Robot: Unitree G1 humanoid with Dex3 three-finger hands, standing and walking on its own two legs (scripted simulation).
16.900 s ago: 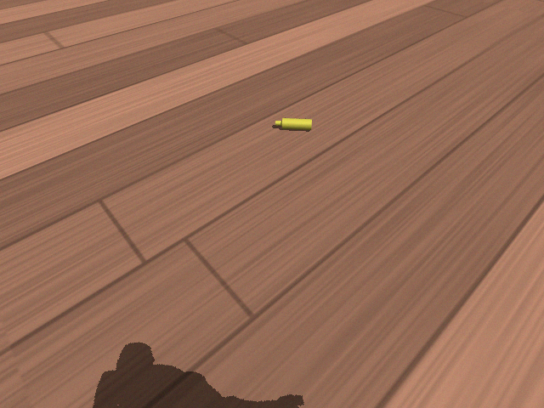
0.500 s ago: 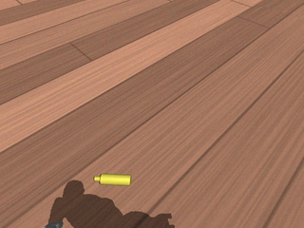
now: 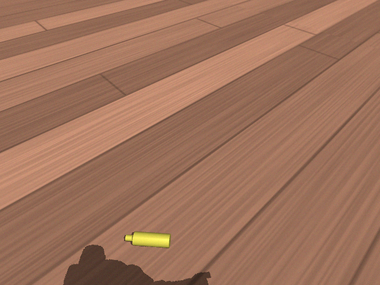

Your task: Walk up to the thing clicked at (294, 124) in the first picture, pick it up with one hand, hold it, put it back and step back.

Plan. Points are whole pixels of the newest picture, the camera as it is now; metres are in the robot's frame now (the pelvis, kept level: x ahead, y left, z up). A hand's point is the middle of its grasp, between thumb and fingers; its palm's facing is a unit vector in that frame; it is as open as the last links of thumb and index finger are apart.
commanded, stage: walk up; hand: left
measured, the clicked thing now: (147, 239) +0.49 +0.26 -0.75
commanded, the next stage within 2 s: stand in 0.72 s
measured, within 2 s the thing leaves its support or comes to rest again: neither
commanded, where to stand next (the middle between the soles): +0.06 +0.00 m, yaw -1 degrees
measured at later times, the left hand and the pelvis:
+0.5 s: hand out of the picture +0.08 +0.26 -0.16, palm faces -0.01 -0.94 -0.33, open 7.4 cm; pelvis +0.01 +0.01 +0.00, yaw +0 degrees
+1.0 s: hand out of the picture +0.09 +0.26 -0.16, palm faces -0.02 -0.94 -0.33, open 7.4 cm; pelvis +0.02 +0.01 +0.00, yaw +0 degrees
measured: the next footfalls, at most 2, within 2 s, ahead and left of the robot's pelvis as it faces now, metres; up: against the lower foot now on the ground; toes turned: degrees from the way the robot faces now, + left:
none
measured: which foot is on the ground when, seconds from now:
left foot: down 0.00-1.00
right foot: down 0.00-1.00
